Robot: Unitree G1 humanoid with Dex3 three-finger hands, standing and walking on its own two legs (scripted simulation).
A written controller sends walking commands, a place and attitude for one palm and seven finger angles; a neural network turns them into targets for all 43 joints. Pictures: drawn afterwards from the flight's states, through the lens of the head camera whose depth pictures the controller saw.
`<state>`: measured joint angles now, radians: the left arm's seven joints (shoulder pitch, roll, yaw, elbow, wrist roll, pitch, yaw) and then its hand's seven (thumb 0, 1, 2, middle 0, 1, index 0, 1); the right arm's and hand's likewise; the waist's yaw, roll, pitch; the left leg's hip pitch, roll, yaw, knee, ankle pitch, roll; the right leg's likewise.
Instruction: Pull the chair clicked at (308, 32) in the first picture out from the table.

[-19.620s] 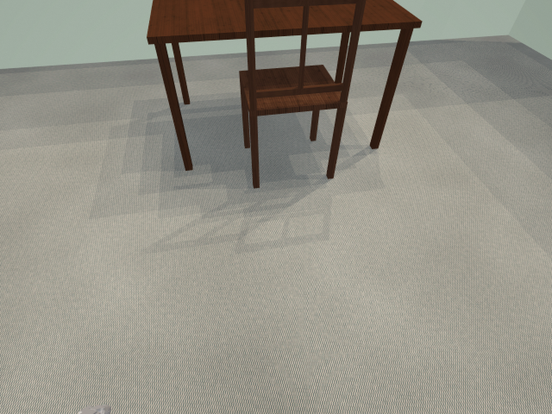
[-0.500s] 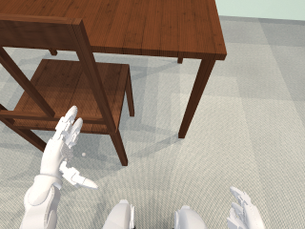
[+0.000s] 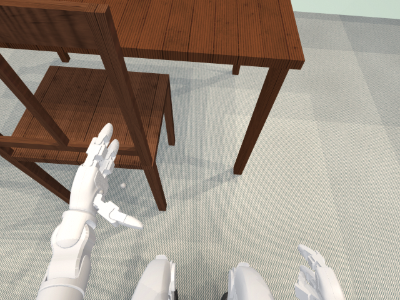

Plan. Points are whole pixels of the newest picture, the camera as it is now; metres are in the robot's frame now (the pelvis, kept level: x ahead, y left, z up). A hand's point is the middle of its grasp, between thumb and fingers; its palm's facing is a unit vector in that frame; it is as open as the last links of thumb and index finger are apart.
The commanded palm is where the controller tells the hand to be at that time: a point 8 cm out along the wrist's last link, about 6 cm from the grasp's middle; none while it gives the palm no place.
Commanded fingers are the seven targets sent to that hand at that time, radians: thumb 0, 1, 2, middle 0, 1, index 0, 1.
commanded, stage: aim the fingers beside a spindle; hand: left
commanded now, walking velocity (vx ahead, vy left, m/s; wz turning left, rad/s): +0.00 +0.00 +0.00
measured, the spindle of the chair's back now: (32, 103) +0.49 +0.38 +0.05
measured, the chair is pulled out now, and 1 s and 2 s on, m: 0.00 0.00 0.00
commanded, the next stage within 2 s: push the fingers through the gap in 0.76 s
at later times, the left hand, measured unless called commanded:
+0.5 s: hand (130, 185) +0.33 +0.15 +0.02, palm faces -0.06 -1.00 -0.03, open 16.9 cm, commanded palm +0.31 +0.20 +0.03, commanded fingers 0.00 -0.50 0.30 -0.06 -0.08 -0.06 -0.08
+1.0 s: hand (128, 184) +0.33 +0.15 +0.02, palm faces -0.05 -1.00 -0.05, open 16.9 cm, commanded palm +0.32 +0.21 +0.02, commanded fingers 0.00 -0.50 0.30 -0.06 -0.08 -0.06 -0.08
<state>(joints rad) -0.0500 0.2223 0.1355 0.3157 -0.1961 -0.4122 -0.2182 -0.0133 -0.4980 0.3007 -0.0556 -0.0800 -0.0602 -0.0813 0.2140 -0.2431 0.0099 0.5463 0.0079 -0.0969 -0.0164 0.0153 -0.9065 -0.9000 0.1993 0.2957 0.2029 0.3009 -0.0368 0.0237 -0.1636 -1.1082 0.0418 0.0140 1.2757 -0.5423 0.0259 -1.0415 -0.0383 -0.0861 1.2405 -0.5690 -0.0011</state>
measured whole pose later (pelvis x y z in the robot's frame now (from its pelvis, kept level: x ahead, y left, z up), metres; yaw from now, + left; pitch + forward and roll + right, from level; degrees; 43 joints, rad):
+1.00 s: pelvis +0.00 -0.01 -0.01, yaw +0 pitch +22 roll -2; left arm -0.09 0.23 0.15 0.39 -0.20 -0.45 -0.21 -0.01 -0.50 0.30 -0.06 -0.08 -0.06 -0.08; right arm 0.21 -0.25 0.01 0.56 0.01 -0.05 -0.02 0.01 -0.91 -0.90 0.20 0.30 0.20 0.30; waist -0.04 0.03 -0.17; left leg -1.13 0.05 0.00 1.29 -0.54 0.00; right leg -1.07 -0.03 -0.10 1.27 -0.58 -0.02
